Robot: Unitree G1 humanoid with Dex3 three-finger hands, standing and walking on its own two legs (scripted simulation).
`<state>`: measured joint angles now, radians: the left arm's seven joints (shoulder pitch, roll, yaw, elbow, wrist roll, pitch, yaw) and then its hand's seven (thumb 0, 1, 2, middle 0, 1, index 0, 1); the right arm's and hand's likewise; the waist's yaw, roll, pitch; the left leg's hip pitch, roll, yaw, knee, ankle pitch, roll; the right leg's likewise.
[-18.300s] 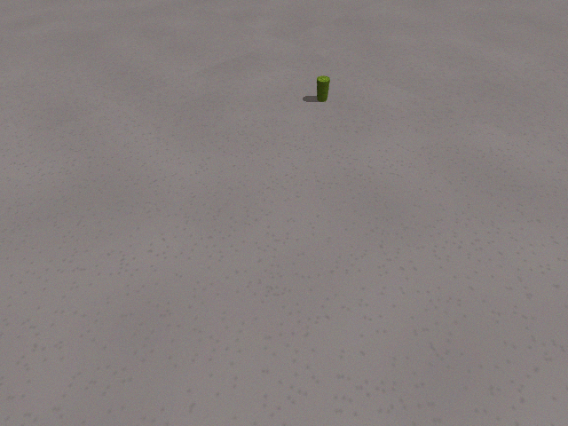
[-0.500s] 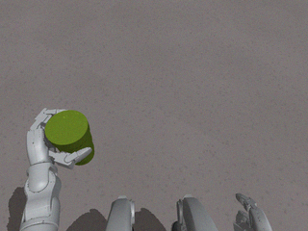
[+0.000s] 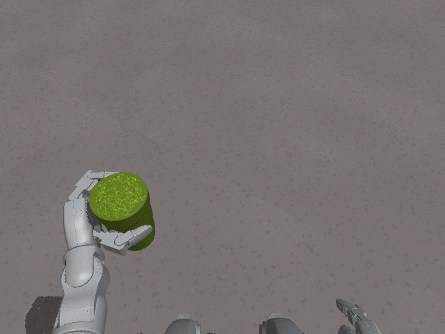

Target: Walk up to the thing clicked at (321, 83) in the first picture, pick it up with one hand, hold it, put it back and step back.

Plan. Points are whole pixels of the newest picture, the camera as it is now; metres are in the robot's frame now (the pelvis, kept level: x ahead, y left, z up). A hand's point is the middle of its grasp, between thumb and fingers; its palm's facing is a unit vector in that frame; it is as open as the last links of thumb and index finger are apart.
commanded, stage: hold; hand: left
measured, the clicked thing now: (129, 217) +0.34 +0.18 +0.01
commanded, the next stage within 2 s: crouch in 0.94 s
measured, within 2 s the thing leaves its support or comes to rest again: neither
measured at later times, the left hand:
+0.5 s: hand (123, 202) +0.34 +0.18 +0.06, palm faces +0.26 -0.97 -0.02, open 11.6 cm
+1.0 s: hand (121, 204) +0.33 +0.17 +0.08, palm faces +0.26 -0.97 -0.01, open 11.6 cm
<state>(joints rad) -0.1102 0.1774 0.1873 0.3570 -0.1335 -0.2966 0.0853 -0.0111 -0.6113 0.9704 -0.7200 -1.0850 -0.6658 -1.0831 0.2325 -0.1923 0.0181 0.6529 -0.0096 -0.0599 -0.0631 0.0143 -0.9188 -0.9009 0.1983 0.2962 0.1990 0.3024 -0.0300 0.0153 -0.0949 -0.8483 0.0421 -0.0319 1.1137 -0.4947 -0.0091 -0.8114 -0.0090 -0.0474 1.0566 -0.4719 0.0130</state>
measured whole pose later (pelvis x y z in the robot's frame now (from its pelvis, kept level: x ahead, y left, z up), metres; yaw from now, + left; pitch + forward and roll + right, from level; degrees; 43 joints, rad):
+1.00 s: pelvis +0.01 -0.01 +0.04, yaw +0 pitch +6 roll -1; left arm -0.07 0.14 0.15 0.37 -0.12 -0.32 0.10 -0.01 -0.61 0.97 -0.73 -1.08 -0.67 -1.08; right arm 0.21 -0.20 0.01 0.67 -0.02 -0.04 -0.05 0.01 -0.92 -0.90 0.20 0.30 0.20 0.30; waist -0.02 0.01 -0.04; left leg -0.58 0.04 -0.02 0.89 -0.41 -0.02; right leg -0.55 -0.01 -0.04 0.85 -0.40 0.01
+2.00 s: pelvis -0.06 -0.01 -0.24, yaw -3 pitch +33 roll -4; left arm -0.66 0.38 0.48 1.14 -0.05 -0.81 0.05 -0.01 -0.61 0.95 -0.74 -1.06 -0.69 -1.06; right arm 0.08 -0.24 0.03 0.74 -0.13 -0.02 0.09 0.01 -0.91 -0.91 0.20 0.30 0.20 0.30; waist -0.13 -0.03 -0.15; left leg -1.94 0.04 -0.09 2.03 -0.67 -0.03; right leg -1.90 -0.01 -0.06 1.98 -0.66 0.00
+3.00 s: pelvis -0.08 +0.01 -0.39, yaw -10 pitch +24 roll -11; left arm -0.78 0.73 0.67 1.30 -0.01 -0.80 -0.02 -0.02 -0.61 0.96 -0.72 -1.07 -0.68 -1.06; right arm 0.03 -0.32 0.25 0.68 -0.24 0.05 0.11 0.00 -0.90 -0.90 0.20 0.30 0.20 0.30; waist -0.25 -0.12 0.13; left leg -2.27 0.01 -0.22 2.52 -0.68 -0.01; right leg -2.17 0.02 -0.15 2.36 -0.63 0.04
